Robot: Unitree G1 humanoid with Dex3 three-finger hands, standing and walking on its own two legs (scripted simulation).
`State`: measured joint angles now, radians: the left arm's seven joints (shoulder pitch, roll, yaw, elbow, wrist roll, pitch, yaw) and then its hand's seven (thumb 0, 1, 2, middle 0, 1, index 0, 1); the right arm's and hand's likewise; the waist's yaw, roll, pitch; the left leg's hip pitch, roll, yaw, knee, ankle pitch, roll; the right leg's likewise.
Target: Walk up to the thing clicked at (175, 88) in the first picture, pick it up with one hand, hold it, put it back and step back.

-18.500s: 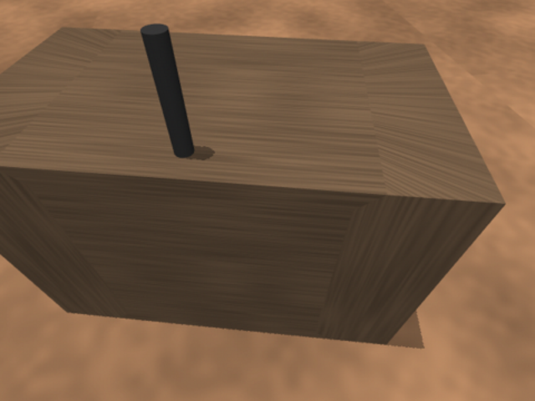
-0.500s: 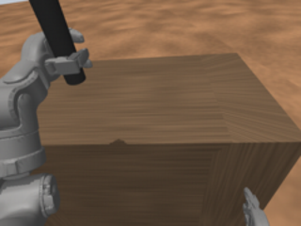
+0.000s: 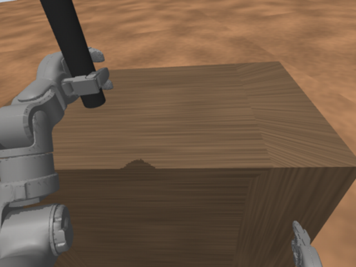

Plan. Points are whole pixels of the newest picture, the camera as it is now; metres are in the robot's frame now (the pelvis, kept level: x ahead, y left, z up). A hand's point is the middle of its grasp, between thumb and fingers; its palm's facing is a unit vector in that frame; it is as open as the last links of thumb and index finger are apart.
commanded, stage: crouch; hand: left
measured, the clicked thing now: (70, 38) +0.36 +0.18 +0.39
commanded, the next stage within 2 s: lower in 1.04 s
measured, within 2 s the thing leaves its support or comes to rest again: neither
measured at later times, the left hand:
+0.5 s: hand (104, 95) +0.42 +0.18 +0.24, palm faces +0.12 -0.99 -0.01, open 5.5 cm
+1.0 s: hand (110, 99) +0.45 +0.18 +0.22, palm faces +0.12 -0.99 -0.02, open 5.5 cm
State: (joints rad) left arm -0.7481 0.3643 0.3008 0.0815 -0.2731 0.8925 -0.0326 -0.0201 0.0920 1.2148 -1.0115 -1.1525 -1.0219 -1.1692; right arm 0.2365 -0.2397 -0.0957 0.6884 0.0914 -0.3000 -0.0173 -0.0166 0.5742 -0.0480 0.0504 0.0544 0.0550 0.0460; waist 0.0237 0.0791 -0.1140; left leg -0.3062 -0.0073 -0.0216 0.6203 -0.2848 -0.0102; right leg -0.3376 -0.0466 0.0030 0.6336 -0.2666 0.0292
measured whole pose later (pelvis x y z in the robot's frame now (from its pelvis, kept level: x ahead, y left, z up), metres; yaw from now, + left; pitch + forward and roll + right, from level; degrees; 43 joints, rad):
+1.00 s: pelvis +0.02 +0.00 +0.00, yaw -1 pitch +2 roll +0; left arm -0.70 0.35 0.29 0.51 -0.16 0.31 -0.05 -0.02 0.11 1.19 -1.00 -1.15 -1.01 -1.17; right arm 0.26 -0.21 -0.05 0.65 0.03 -0.33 -0.06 -0.02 0.56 -0.05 0.05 0.05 0.06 0.05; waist -0.03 0.05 -0.07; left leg -0.33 0.01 -0.01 0.59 -0.30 -0.01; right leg -0.36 -0.03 0.01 0.58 -0.26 0.03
